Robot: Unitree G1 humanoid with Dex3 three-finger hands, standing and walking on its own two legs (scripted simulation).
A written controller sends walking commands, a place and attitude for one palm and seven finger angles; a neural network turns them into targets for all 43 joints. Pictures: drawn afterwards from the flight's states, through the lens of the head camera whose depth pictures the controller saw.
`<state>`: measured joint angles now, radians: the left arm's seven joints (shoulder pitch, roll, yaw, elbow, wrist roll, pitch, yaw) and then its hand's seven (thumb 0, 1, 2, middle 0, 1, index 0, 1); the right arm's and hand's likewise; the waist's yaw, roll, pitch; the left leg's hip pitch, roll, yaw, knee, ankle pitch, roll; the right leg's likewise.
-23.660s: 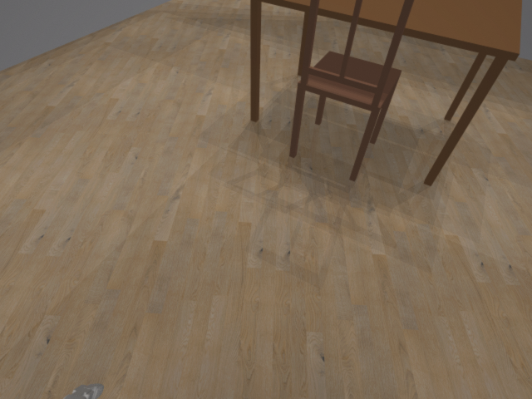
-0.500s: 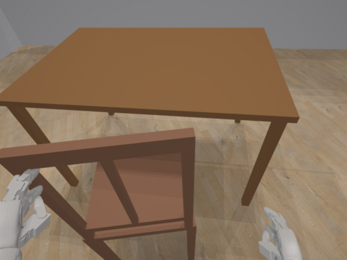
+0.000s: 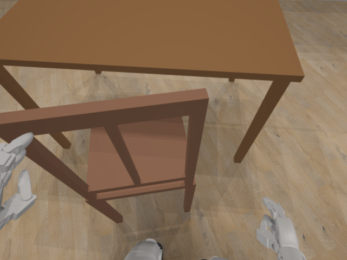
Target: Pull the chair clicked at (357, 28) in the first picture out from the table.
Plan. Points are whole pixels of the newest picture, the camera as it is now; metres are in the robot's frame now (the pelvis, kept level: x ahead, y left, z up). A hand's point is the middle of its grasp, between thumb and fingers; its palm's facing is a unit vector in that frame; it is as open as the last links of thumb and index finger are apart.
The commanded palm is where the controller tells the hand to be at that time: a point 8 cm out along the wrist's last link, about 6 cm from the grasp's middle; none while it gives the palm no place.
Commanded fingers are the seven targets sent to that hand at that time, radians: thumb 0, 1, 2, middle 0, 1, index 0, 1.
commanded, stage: step back with the hand held close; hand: left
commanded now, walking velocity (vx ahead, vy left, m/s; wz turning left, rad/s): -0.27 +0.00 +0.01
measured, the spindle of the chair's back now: (126, 159) +0.34 +0.17 -0.04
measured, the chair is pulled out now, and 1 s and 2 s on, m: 0.19 0.19 0.19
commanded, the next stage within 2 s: stop stepping back and stand still in 1.02 s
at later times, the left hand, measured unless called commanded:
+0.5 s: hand out of the picture +0.15 +0.28 +0.18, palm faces +0.41 -0.76 -0.51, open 7.4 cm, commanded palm +0.09 +0.32 +0.19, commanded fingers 0.00 0.90 0.90 -0.20 -0.30 -0.20 -0.30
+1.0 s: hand out of the picture +0.10 +0.26 +0.18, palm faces +0.39 -0.77 -0.51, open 7.4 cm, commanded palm +0.04 +0.31 +0.19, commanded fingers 0.00 0.90 0.90 -0.20 -0.30 -0.20 -0.30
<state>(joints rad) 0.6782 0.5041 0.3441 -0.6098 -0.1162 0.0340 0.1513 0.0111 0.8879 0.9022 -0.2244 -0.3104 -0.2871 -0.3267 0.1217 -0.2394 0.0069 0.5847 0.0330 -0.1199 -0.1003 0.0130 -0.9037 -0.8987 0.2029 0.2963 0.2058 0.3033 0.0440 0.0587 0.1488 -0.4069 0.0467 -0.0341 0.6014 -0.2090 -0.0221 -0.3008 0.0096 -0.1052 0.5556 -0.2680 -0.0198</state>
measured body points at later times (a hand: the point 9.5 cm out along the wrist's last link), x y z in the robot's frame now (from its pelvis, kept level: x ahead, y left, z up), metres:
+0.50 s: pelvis -0.05 +0.02 -0.01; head -0.03 +0.03 +0.44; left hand +0.12 +0.32 +0.20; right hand +0.13 -0.21 -0.08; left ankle +0.06 +0.13 -0.73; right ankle +0.02 -0.10 -0.73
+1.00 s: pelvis -0.10 +0.01 +0.01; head -0.07 +0.01 +0.46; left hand +0.07 +0.30 +0.21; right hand +0.07 -0.22 -0.09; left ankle -0.08 +0.14 -0.67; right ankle -0.08 -0.10 -0.73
